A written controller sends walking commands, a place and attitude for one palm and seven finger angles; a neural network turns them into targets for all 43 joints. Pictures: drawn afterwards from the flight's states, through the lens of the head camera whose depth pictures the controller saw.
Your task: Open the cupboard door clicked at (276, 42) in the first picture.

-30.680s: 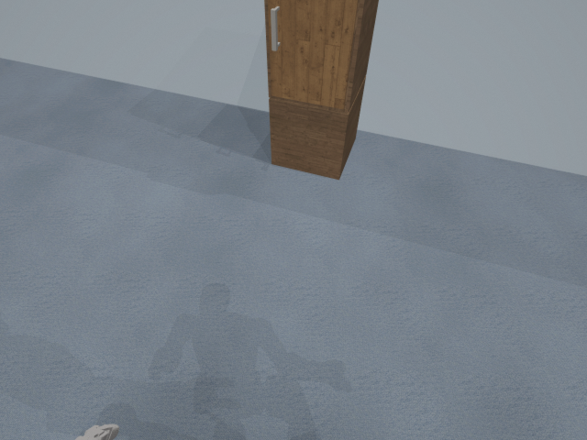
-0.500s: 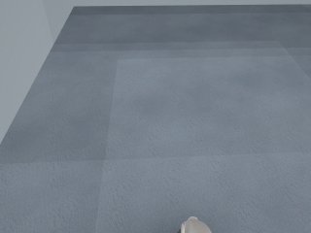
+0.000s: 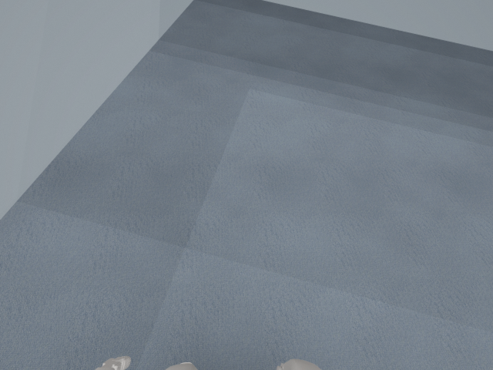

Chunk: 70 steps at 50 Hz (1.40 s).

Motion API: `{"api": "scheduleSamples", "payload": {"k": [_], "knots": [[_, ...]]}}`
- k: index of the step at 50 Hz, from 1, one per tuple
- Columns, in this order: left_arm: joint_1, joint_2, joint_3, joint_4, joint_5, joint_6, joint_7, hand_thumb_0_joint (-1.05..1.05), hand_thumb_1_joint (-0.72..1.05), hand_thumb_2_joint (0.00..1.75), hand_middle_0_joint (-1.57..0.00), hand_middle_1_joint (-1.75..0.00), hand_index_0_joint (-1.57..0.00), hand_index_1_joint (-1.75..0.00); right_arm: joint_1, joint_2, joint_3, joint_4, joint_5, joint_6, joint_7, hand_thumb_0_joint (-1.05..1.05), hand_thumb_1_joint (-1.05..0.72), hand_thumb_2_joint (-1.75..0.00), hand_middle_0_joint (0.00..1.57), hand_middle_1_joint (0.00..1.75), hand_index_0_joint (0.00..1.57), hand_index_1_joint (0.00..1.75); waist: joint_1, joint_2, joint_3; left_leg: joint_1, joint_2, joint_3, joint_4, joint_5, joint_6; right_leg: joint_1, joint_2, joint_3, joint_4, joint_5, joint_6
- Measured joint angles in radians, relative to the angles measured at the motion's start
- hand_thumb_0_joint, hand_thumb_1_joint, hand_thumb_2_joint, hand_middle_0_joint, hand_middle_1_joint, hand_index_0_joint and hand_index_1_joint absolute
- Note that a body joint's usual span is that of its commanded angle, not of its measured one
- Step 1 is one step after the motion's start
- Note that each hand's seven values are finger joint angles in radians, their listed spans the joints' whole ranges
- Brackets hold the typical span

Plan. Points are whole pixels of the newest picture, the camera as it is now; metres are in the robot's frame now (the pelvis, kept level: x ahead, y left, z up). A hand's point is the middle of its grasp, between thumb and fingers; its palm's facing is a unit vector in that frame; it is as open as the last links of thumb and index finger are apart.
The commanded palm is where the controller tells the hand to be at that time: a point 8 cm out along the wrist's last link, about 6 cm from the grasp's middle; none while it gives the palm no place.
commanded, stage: turn to face it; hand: left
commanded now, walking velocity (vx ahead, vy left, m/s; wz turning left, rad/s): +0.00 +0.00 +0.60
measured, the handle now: out of the picture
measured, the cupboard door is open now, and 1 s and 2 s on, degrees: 53 53 53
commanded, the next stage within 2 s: none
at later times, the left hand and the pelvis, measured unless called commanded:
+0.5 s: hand out of the picture +0.06 +0.13 -0.13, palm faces +0.28 -0.92 -0.29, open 7.4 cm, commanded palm none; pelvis +0.04 -0.08 +0.02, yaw +18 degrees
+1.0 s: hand out of the picture -0.04 +0.17 -0.15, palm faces +0.60 -0.76 -0.25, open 7.4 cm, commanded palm none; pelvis +0.03 -0.05 +0.02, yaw +36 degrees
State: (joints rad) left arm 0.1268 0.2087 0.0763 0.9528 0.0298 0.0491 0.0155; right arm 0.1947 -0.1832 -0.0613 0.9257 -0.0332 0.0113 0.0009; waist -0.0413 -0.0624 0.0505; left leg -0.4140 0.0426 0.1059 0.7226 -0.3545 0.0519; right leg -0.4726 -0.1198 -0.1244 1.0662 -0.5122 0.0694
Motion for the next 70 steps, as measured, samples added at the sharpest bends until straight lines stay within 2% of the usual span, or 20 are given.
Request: {"api": "scheduleSamples", "payload": {"k": [2, 5, 11, 15, 16, 17, 19, 22, 25, 32, 37, 39, 42, 46, 51, 57, 62, 64, 66, 70], "knots": [[-0.004, 0.016, 0.005, 0.005, 0.000, 0.002, -0.001, 0.00, 0.91, 0.89, -0.20, -0.30, -0.20, -0.30, -0.001, -0.002, 0.005, -0.006, 0.003, -0.005, -0.009, 0.00, -0.91, -0.90, 0.20, 0.30, 0.19, 0.29, 0.009, 0.001, 0.006, 0.024, -0.014, -0.015, -0.061, 0.031, -0.014, -0.049, 0.020, 0.053, 0.099, 0.060, 0.012], [0.000, 0.031, 0.007, -0.004, -0.005, -0.002, -0.002, 0.00, 0.91, 0.90, -0.20, -0.30, -0.20, -0.30, -0.002, -0.010, 0.011, -0.004, 0.006, -0.007, -0.012, 0.00, -0.91, -0.90, 0.20, 0.30, 0.20, 0.29, 0.026, 0.016, 0.014, 0.066, -0.026, -0.037, -0.152, 0.075, -0.010, -0.067, 0.035, 0.090, 0.093, 0.106, 0.025], [-0.002, 0.047, 0.004, -0.025, -0.013, 0.000, 0.000, 0.01, 0.91, 0.90, -0.20, -0.30, -0.20, -0.30, -0.001, -0.025, 0.006, 0.002, 0.005, 0.008, -0.002, 0.00, -0.91, -0.90, 0.20, 0.30, 0.20, 0.30, 0.027, 0.055, 0.029, 0.103, -0.037, -0.103, -0.223, 0.112, -0.033, -0.010, 0.056, 0.109, -0.109, 0.099, 0.030], [-0.008, 0.039, -0.005, -0.045, -0.018, -0.009, -0.002, 0.01, 0.91, 0.90, -0.20, -0.30, -0.20, -0.30, -0.005, -0.041, -0.006, 0.007, 0.005, 0.032, 0.004, 0.01, -0.91, -0.90, 0.20, 0.30, 0.20, 0.30, 0.017, 0.086, 0.037, 0.086, -0.045, -0.161, -0.189, 0.100, -0.062, 0.091, 0.084, 0.099, -0.339, 0.135, 0.014], [-0.003, 0.038, -0.009, -0.054, -0.018, -0.018, -0.002, 0.01, 0.91, 0.90, -0.20, -0.30, -0.20, -0.30, -0.003, -0.045, -0.010, 0.008, 0.009, 0.038, 0.005, 0.01, -0.91, -0.90, 0.20, 0.30, 0.20, 0.30, 0.018, 0.089, 0.034, 0.075, -0.052, -0.174, -0.166, 0.089, -0.072, 0.133, 0.086, 0.092, -0.432, 0.188, 0.009], [0.005, 0.038, -0.012, -0.062, -0.013, -0.031, -0.001, 0.01, 0.91, 0.90, -0.20, -0.30, -0.20, -0.30, -0.001, -0.048, -0.014, 0.008, 0.014, 0.043, 0.007, 0.01, -0.91, -0.90, 0.20, 0.30, 0.20, 0.30, 0.021, 0.085, 0.028, 0.054, -0.060, -0.177, -0.121, 0.062, -0.075, 0.162, 0.080, 0.085, -0.490, 0.203, -0.028], [0.009, 0.016, -0.022, -0.063, -0.007, -0.042, 0.005, 0.01, 0.91, 0.90, -0.20, -0.30, -0.20, -0.30, -0.018, -0.069, -0.027, 0.017, 0.015, 0.057, 0.010, 0.01, -0.91, -0.90, 0.20, 0.30, 0.20, 0.30, 0.018, 0.110, 0.042, -0.009, -0.064, -0.181, 0.083, -0.095, -0.083, 0.166, 0.077, 0.050, -0.459, 0.175, -0.079], [0.031, -0.013, -0.037, -0.063, -0.009, -0.043, 0.010, 0.01, 0.90, 0.90, -0.20, -0.30, -0.20, -0.30, -0.044, -0.085, -0.037, 0.027, 0.014, 0.074, 0.016, 0.01, -0.91, -0.90, 0.20, 0.30, 0.20, 0.29, 0.013, 0.110, 0.055, -0.091, -0.060, -0.141, 0.380, -0.103, -0.104, 0.204, 0.056, 0.009, -0.487, 0.175, -0.093], [0.054, -0.034, -0.044, -0.056, -0.008, -0.043, 0.011, 0.01, 0.90, 0.90, -0.20, -0.30, -0.20, -0.30, -0.061, -0.085, -0.035, 0.027, 0.015, 0.077, 0.024, 0.01, -0.91, -0.90, 0.20, 0.30, 0.20, 0.29, 0.008, 0.092, 0.059, -0.108, -0.037, -0.106, 0.453, -0.057, -0.123, 0.240, 0.037, -0.032, -0.535, 0.193, -0.096], [0.099, -0.036, -0.038, -0.048, -0.002, -0.053, 0.013, 0.00, 0.92, 0.89, -0.21, -0.30, -0.21, -0.30, -0.105, -0.073, -0.020, 0.028, 0.017, 0.083, 0.028, 0.01, -0.91, -0.90, 0.20, 0.30, 0.19, 0.29, 0.036, 0.057, 0.070, -0.032, -0.009, -0.059, 0.246, -0.077, -0.127, 0.282, 0.003, -0.136, -0.556, 0.184, -0.094], [0.127, -0.004, -0.024, -0.029, 0.004, -0.044, 0.006, 0.00, 0.91, 0.89, -0.21, -0.30, -0.21, -0.30, -0.147, -0.054, -0.007, 0.001, 0.020, 0.070, 0.031, 0.01, -0.91, -0.90, 0.20, 0.30, 0.19, 0.29, 0.062, 0.028, 0.081, 0.053, -0.017, -0.001, 0.031, -0.071, -0.100, 0.271, -0.032, -0.198, -0.482, 0.137, -0.075], [0.145, 0.012, -0.016, -0.022, -0.001, -0.038, 0.000, 0.00, 0.91, 0.89, -0.21, -0.30, -0.21, -0.30, -0.151, -0.052, -0.002, -0.022, 0.017, 0.054, 0.035, 0.01, -0.91, -0.90, 0.20, 0.30, 0.19, 0.29, 0.063, 0.021, 0.070, 0.110, -0.025, 0.013, -0.105, 0.038, -0.067, 0.241, -0.054, -0.214, -0.400, 0.100, -0.058], [0.124, 0.042, -0.007, -0.005, -0.004, 0.003, 0.001, 0.01, 0.91, 0.89, -0.21, -0.30, -0.21, -0.30, -0.149, -0.041, 0.003, -0.045, 0.013, 0.028, 0.030, 0.01, -0.91, -0.90, 0.20, 0.30, 0.19, 0.29, 0.065, 0.002, 0.074, 0.082, -0.046, -0.005, -0.062, 0.020, 0.000, 0.113, -0.038, -0.072, -0.112, -0.043, -0.011], [0.075, 0.056, 0.004, -0.005, -0.003, 0.017, -0.001, 0.01, 0.91, 0.90, -0.20, -0.30, -0.20, -0.30, -0.109, -0.031, 0.014, -0.041, 0.012, 0.022, 0.010, 0.00, -0.91, -0.90, 0.20, 0.30, 0.20, 0.29, 0.064, 0.012, 0.065, 0.106, -0.058, -0.047, -0.135, 0.051, -0.005, -0.010, 0.002, 0.060, 0.085, 0.046, 0.016], [0.030, 0.055, 0.004, -0.042, -0.004, 0.003, -0.006, 0.01, 0.91, 0.90, -0.20, -0.30, -0.20, -0.30, -0.057, -0.023, 0.018, -0.013, 0.013, 0.020, 0.006, 0.00, -0.91, -0.90, 0.20, 0.30, 0.20, 0.30, 0.056, 0.031, 0.051, 0.138, -0.066, -0.094, -0.236, 0.112, -0.002, -0.050, 0.011, 0.121, 0.052, 0.138, 0.032], [-0.024, 0.042, -0.004, -0.069, -0.009, 0.001, -0.005, 0.01, 0.91, 0.90, -0.20, -0.30, -0.20, -0.30, -0.003, -0.019, 0.007, 0.010, 0.007, 0.026, 0.009, 0.01, -0.91, -0.90, 0.20, 0.30, 0.20, 0.30, 0.021, 0.054, 0.044, 0.124, -0.071, -0.159, -0.250, 0.131, -0.023, 0.011, 0.044, 0.131, -0.131, 0.111, 0.029], [-0.056, 0.019, -0.018, -0.094, -0.018, -0.016, -0.003, 0.01, 0.91, 0.90, -0.20, -0.30, -0.20, -0.30, 0.032, -0.031, -0.011, 0.021, 0.008, 0.043, 0.006, 0.01, -0.91, -0.90, 0.20, 0.30, 0.20, 0.30, -0.008, 0.081, 0.040, 0.076, -0.089, -0.222, -0.189, 0.113, -0.059, 0.151, 0.097, 0.113, -0.426, 0.167, 0.006], [-0.052, 0.003, -0.025, -0.100, -0.011, -0.036, 0.002, 0.01, 0.90, 0.90, -0.20, -0.30, -0.20, -0.30, 0.036, -0.044, -0.022, 0.027, 0.016, 0.051, 0.006, 0.01, -0.91, -0.90, 0.20, 0.30, 0.20, 0.30, -0.004, 0.095, 0.039, 0.031, -0.099, -0.232, -0.085, 0.015, -0.076, 0.194, 0.100, 0.094, -0.504, 0.180, -0.055], [-0.043, -0.020, -0.039, -0.097, -0.010, -0.042, 0.007, 0.00, 0.90, 0.90, -0.20, -0.30, -0.20, -0.30, 0.025, -0.062, -0.033, 0.038, 0.013, 0.063, 0.006, 0.01, -0.91, -0.90, 0.20, 0.30, 0.20, 0.30, -0.015, 0.114, 0.054, -0.038, -0.103, -0.203, 0.142, -0.112, -0.088, 0.208, 0.091, 0.064, -0.486, 0.163, -0.088], [-0.002, -0.048, -0.050, -0.084, -0.013, -0.038, 0.011, 0.00, 0.90, 0.89, -0.20, -0.30, -0.21, -0.30, 0.008, -0.075, -0.038, 0.047, 0.013, 0.078, 0.017, 0.01, -0.91, -0.90, 0.20, 0.30, 0.20, 0.29, -0.026, 0.105, 0.059, -0.118, -0.067, -0.125, 0.438, -0.064, -0.117, 0.268, 0.061, 0.013, -0.538, 0.178, -0.095]]}}
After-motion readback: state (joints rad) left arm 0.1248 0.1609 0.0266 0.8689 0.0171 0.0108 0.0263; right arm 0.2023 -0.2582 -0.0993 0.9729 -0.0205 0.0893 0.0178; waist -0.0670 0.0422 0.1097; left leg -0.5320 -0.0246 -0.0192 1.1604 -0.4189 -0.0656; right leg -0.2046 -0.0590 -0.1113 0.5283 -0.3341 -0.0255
